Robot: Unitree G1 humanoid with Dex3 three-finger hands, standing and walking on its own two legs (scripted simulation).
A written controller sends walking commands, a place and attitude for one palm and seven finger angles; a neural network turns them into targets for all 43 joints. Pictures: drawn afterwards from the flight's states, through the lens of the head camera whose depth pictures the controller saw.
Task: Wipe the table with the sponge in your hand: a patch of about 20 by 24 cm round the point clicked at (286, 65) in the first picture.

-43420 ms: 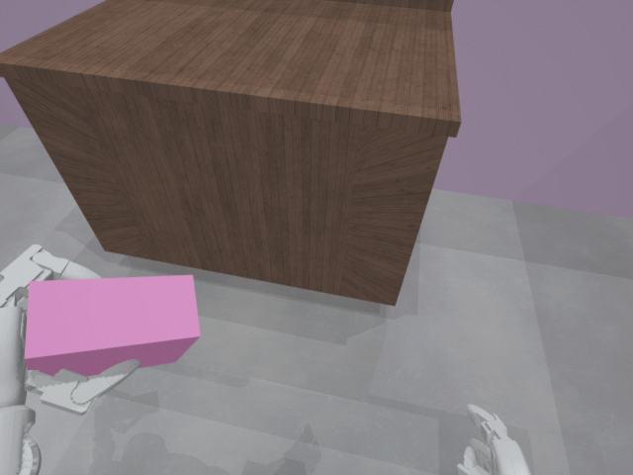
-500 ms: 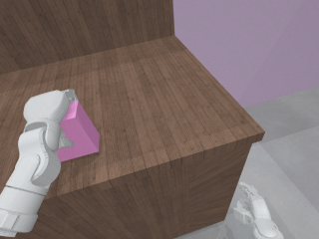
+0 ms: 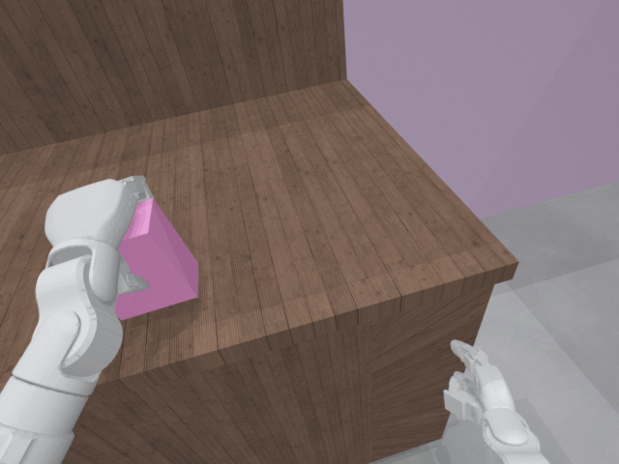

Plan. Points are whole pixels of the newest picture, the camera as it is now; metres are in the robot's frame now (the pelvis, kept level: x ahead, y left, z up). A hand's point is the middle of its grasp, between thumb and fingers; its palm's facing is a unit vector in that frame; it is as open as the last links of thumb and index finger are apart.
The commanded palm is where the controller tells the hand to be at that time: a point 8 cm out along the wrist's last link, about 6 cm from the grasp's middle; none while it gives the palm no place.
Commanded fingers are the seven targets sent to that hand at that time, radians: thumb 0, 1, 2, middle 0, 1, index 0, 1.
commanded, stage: move the sponge above the wiping area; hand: left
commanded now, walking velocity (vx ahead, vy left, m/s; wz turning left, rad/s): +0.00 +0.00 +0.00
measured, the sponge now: (145, 272) +0.29 +0.28 +0.13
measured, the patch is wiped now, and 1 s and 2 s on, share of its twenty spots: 0.00 0.00 0.00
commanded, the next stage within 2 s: lower the sponge onto the table in 0.60 s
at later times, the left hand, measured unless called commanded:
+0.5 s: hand (122, 236) +0.29 +0.27 +0.20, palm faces +0.16 -0.03 -0.99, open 10.5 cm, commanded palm +0.24 +0.27 +0.27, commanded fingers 0.00 0.10 1.30 -1.20 -1.60 -1.20 -1.60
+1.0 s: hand (126, 234) +0.29 +0.27 +0.19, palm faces +0.14 -0.03 -0.99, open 10.5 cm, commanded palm +0.25 +0.27 +0.27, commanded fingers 0.00 0.10 1.30 -1.20 -1.60 -1.20 -1.60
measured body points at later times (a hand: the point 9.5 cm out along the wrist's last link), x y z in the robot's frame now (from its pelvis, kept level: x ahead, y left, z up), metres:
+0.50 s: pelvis -0.01 +0.00 +0.00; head -0.03 -0.07 +0.44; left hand +0.27 +0.27 +0.25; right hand +0.24 -0.20 -0.09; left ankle +0.03 +0.11 -0.74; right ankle +0.02 -0.08 -0.74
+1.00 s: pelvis -0.01 +0.00 +0.00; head -0.02 -0.06 +0.44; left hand +0.28 +0.27 +0.25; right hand +0.26 -0.19 -0.08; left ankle +0.03 +0.11 -0.74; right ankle +0.02 -0.08 -0.74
